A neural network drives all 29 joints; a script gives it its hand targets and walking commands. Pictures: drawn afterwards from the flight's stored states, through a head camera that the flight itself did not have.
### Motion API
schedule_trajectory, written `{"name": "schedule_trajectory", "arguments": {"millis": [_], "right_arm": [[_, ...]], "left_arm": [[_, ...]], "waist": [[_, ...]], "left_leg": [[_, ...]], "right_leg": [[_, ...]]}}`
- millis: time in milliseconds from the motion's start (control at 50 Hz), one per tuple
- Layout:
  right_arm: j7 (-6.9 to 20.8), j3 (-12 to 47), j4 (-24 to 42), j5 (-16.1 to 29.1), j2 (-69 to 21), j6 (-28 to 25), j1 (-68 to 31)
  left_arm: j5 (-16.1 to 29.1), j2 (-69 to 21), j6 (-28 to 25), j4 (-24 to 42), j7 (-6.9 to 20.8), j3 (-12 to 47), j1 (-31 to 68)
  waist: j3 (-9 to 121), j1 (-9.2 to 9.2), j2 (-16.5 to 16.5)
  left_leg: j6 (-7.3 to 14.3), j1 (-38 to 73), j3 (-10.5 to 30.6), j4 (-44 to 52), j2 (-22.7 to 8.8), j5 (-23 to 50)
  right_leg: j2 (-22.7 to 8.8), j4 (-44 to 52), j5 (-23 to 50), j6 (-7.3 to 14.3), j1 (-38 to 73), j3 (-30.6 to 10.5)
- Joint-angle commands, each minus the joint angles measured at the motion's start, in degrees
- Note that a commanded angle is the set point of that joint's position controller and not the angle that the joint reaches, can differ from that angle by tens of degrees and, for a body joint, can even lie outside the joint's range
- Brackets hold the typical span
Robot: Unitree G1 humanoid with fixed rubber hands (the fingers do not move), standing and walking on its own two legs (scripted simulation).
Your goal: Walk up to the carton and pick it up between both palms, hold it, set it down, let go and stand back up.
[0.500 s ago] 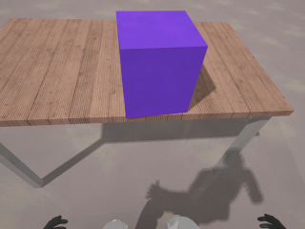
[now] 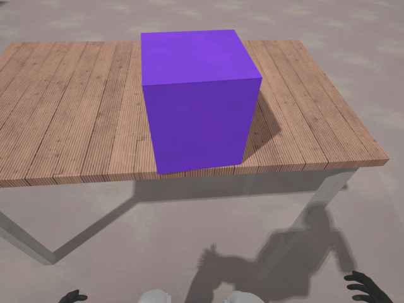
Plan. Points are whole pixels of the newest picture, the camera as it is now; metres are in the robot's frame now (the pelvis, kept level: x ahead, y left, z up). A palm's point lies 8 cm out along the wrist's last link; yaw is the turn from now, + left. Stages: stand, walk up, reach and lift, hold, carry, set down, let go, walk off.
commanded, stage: walk up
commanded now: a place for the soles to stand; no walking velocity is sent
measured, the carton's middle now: (194, 103) +0.53 +0.03 +0.11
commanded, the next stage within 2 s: none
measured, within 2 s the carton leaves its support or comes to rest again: neither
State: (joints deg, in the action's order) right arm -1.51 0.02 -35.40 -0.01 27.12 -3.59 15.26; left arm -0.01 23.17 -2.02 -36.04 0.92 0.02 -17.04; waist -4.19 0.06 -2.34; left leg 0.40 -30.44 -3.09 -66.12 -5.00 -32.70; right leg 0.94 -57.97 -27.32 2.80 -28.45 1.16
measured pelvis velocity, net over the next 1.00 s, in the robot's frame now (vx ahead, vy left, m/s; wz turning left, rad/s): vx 0.04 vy -0.01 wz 0.01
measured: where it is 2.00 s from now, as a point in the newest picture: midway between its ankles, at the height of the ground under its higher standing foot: outside the picture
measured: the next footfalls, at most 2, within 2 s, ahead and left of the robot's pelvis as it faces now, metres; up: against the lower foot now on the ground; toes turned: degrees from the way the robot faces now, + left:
left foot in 0.04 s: +0.10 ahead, +0.13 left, +0.00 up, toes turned +6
right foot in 0.36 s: +0.12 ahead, -0.12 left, +0.00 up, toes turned +2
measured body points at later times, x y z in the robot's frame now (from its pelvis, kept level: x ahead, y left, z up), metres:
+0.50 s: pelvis +0.02 +0.00 -0.01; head +0.04 +0.03 +0.44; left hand +0.13 +0.29 -0.12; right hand +0.14 -0.33 -0.06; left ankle +0.05 +0.13 -0.66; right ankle +0.06 -0.10 -0.68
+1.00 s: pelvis +0.04 -0.01 -0.01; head +0.06 +0.01 +0.44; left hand +0.15 +0.28 -0.12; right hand +0.15 -0.34 -0.07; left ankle +0.07 +0.12 -0.68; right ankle +0.07 -0.11 -0.67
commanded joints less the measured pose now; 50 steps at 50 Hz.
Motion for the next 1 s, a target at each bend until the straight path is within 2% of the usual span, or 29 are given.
{"name": "schedule_trajectory", "arguments": {"millis": [0, 20, 40, 60, 80, 120, 220, 300, 340, 360, 380, 400, 420, 480, 520, 540, 560, 580, 620, 660, 720, 760, 780, 820, 880, 900, 940, 960, 980], "right_arm": [[-1.71, -6.72, -2.50, -0.15, 11.68, -3.36, 2.54], [-1.92, -6.76, -4.79, -0.58, 10.98, -3.79, 9.28], [-2.43, -8.16, -6.96, -1.18, 13.79, -4.40, 17.00], [-2.91, -9.87, -5.23, -2.98, 21.77, -4.76, 18.67], [-2.60, -10.19, -4.81, -1.68, 22.87, -4.38, 14.54], [-3.12, -9.16, -2.60, -2.05, 20.40, -3.92, 9.30], [-2.96, -8.43, 0.31, -2.26, 17.72, -4.04, 7.12], [-2.61, -8.52, 1.45, -2.37, 18.41, -3.11, 4.96], [-2.65, -6.92, 2.56, -2.68, 13.78, -2.23, 0.37], [-2.52, -4.77, 2.32, -2.47, 7.40, -1.67, -0.67], [-2.79, -4.78, 3.04, -1.97, 9.24, -1.13, -5.88], [-2.52, -5.66, 2.01, -1.02, 12.68, -1.12, -4.24], [-2.63, -6.30, 0.31, -0.70, 13.49, -1.46, -2.53], [-2.59, -6.33, -2.68, -0.18, 11.96, -2.29, 4.21], [-2.78, -7.03, -4.83, 0.17, 11.06, -3.33, 9.57], [-2.94, -8.31, -6.26, -1.44, 13.72, -3.90, 14.45], [-3.46, -9.35, -5.49, -2.09, 18.84, -4.32, 18.55], [-3.37, -9.86, -4.50, -2.14, 21.64, -4.06, 15.86], [-3.83, -9.28, -3.64, -1.90, 20.04, -3.84, 9.51], [-4.18, -8.43, -2.79, -2.37, 20.04, -3.81, 8.67], [-3.44, -6.94, -0.17, -2.48, 16.37, -3.07, 0.59], [-3.31, -5.27, 0.37, -1.27, 10.37, -2.36, -2.76], [-3.29, -5.43, -0.03, -1.15, 12.67, -1.71, -3.97], [-2.57, -5.67, -1.11, -0.78, 12.91, -2.32, -3.75], [-2.91, -6.28, -4.79, 0.27, 12.13, -3.17, 8.97], [-3.03, -6.83, -5.93, -0.88, 12.38, -3.91, 12.14], [-3.64, -9.27, -5.65, -1.74, 20.39, -4.20, 17.01], [-3.82, -9.58, -5.00, -1.62, 21.65, -4.07, 15.14], [-3.97, -9.40, -5.03, -1.82, 21.80, -4.04, 12.19]], "left_arm": [[-1.84, 19.49, -0.12, 0.84, -0.14, -8.54, -2.49], [-1.70, 16.33, 0.07, 2.51, 0.26, -7.05, 3.09], [-1.71, 12.56, 0.67, 3.83, 0.20, -6.24, 7.41], [-1.98, 8.35, 0.22, 5.22, -0.28, -5.80, 9.00], [-3.01, 12.08, 0.99, 4.95, -0.51, -6.67, 9.14], [-2.48, 14.69, 1.31, 2.83, 0.16, -7.28, 6.45], [-2.08, 14.47, 0.22, 3.27, 0.55, -8.62, 3.77], [-3.00, 14.91, -0.01, 1.76, 0.60, -9.49, -0.97], [-3.51, 16.48, -1.14, -2.11, 0.11, -10.50, -9.35], [-3.92, 18.42, -1.27, -3.85, -0.26, -11.03, -12.40], [-2.49, 21.87, -1.42, -0.74, -0.65, -11.36, -8.59], [-2.12, 21.77, -1.29, -0.11, -0.61, -11.26, -4.85], [-2.68, 21.37, -0.91, 0.94, -0.93, -10.39, -2.45], [-3.14, 17.99, -0.06, 0.65, -0.88, -8.93, 0.02], [-2.89, 17.47, 0.52, 2.23, -0.48, -8.02, 3.44], [-2.42, 14.62, 0.59, 3.91, -0.36, -6.98, 6.46], [-2.13, 10.90, 0.34, 5.50, -0.01, -6.68, 9.97], [-2.63, 11.50, 0.73, 5.29, -0.91, -6.69, 9.63], [-3.22, 14.45, 0.75, 3.98, -0.19, -7.90, 7.92], [-2.59, 14.29, 0.43, 2.89, 0.29, -7.80, 6.37], [-3.25, 16.07, -0.47, -0.28, 0.61, -9.57, -3.70], [-3.25, 21.87, -1.36, -1.42, -0.01, -11.36, -7.30], [-2.60, 21.18, -1.30, -0.97, -0.49, -10.48, -6.18], [-2.55, 20.98, -0.99, -0.92, -0.87, -9.53, -3.97], [-2.58, 17.65, 0.04, 1.54, -0.57, -7.64, 2.94], [-2.01, 15.33, 0.14, 2.64, -0.59, -7.55, 5.60], [-1.97, 11.86, 0.03, 4.71, -0.49, -6.56, 10.16], [-2.04, 11.33, 0.27, 5.06, -0.81, -6.72, 10.48], [-2.31, 12.50, 0.77, 4.78, -0.46, -6.97, 10.58]], "waist": [[5.75, -3.01, -10.72], [6.83, 1.44, -7.04], [7.13, 5.90, 0.30], [5.62, 7.72, 18.63], [1.66, 6.33, 12.22], [0.87, 3.71, 7.09], [2.71, 1.34, 12.60], [3.87, -0.77, 12.77], [4.99, -6.36, 1.00], [0.96, -8.63, -18.74], [-3.38, -9.77, -16.05], [-1.95, -6.59, -3.63], [-1.47, -4.85, 2.35], [0.28, -2.23, -7.04], [5.23, 1.31, -6.33], [7.52, 3.97, -1.66], [7.62, 8.31, 12.29], [3.37, 6.97, 18.47], [1.42, 4.44, 8.86], [2.78, 2.86, 11.16], [2.45, -4.47, 6.00], [1.04, -7.85, -18.98], [0.27, -7.29, -9.09], [2.17, -5.55, -1.81], [3.99, 0.82, -8.37], [6.33, 2.85, -4.48], [7.03, 7.34, 10.16], [5.51, 6.41, 12.92], [4.38, 4.52, 10.48]], "left_leg": [[3.07, -2.52, 0.53, 15.19, 1.63, -1.61], [3.97, 10.91, -1.34, 19.21, 2.58, 10.69], [5.25, 25.24, 7.67, 29.16, 0.42, 8.86], [11.08, 25.24, 35.12, 41.86, -14.83, -0.59], [15.32, 21.32, 42.13, 45.25, -21.67, -2.00], [16.20, 19.15, 37.51, 41.70, -19.45, 1.35], [15.97, 11.84, 28.14, 34.35, -17.12, 23.37], [15.19, 2.89, 25.22, 33.18, -16.71, 1.23], [9.62, -13.01, 14.76, 16.07, -9.96, -6.92], [4.23, -24.60, 1.24, -4.83, 0.00, -5.17], [2.91, -29.77, 1.96, -9.35, 4.79, -6.97], [2.17, -24.59, 4.99, -8.12, 1.89, -3.98], [1.92, -21.58, 3.07, -6.73, 1.28, -2.81], [2.15, -11.11, 0.75, 4.59, 0.53, -3.98], [3.17, 7.94, 1.04, 20.39, 1.98, 3.87], [5.01, 21.27, 5.36, 23.70, 1.28, 7.71], [10.73, 27.87, 27.37, 35.10, -10.86, 1.26], [15.41, 25.71, 40.20, 40.63, -20.21, 6.52], [19.68, 22.32, 40.74, 38.21, -20.79, 11.74], [18.37, 16.87, 32.37, 33.13, -18.66, 23.66], [12.61, -4.49, 22.68, 23.75, -13.26, 3.08], [2.82, -23.26, -1.05, -3.22, 4.52, -3.62], [2.35, -25.73, 2.57, -3.64, 4.35, -6.25], [2.96, -17.74, 2.10, -0.90, 2.32, -4.61], [2.89, 1.04, 0.36, 14.94, 2.26, 2.49], [3.59, 11.87, 1.80, 19.34, 1.96, 9.99], [12.88, 24.99, 27.87, 30.99, -12.93, 18.27], [18.40, 25.59, 38.09, 37.23, -20.53, 21.66], [20.46, 25.30, 37.31, 35.18, -20.59, 26.43]], "right_leg": [[-13.63, 22.92, 13.32, 13.83, 8.65, -29.49], [-10.94, 18.61, 10.47, 9.85, -2.61, -20.59], [-5.63, 3.44, 11.60, 6.11, -14.70, -11.72], [0.51, -13.21, 5.75, 0.38, -26.69, -1.11], [-2.26, -13.77, -6.51, -0.86, -28.99, -4.45], [-3.55, -12.21, -7.41, -0.61, -26.70, -3.67], [-4.55, -7.97, -8.46, -0.72, -15.48, -1.76], [-3.58, -0.35, -1.72, 0.91, -5.92, -0.12], [-2.57, 14.74, -4.14, 1.82, 14.35, -4.78], [-9.71, 30.69, -20.50, 3.28, 15.42, -24.35], [-16.48, 41.87, -23.21, 6.68, 8.69, -47.05], [-19.57, 40.48, -18.14, 10.00, 10.19, -49.33], [-19.12, 39.25, -11.12, 10.27, 10.14, -45.08], [-11.82, 26.64, 21.56, 9.98, 10.67, -27.05], [-11.75, 19.23, 22.46, 10.38, 0.35, -23.63], [-7.65, 9.62, 17.28, 7.33, -10.87, -16.46], [-1.57, -6.39, 13.87, 0.98, -23.62, -5.07], [-2.03, -9.70, -7.88, -0.41, -28.48, -1.44], [-3.60, -11.87, -11.83, -0.68, -28.30, -3.74], [-5.12, -8.23, -8.46, -0.81, -20.40, -3.28], [-3.28, 6.29, -3.19, 1.20, 0.95, -5.75], [-14.28, 36.39, -15.94, 5.71, 14.09, -37.92], [-16.84, 38.63, -9.16, 7.74, 16.56, -45.75], [-16.72, 32.12, 8.40, 11.84, 14.16, -43.18], [-10.21, 20.40, 27.06, 9.75, 6.39, -23.60], [-9.51, 15.47, 25.57, 7.43, -2.33, -20.80], [-2.22, -9.00, 21.55, -0.48, -19.78, -3.59], [-2.15, -13.49, -2.88, -1.19, -24.93, -1.70], [-3.50, -13.90, -11.32, -0.97, -26.58, -3.00]]}}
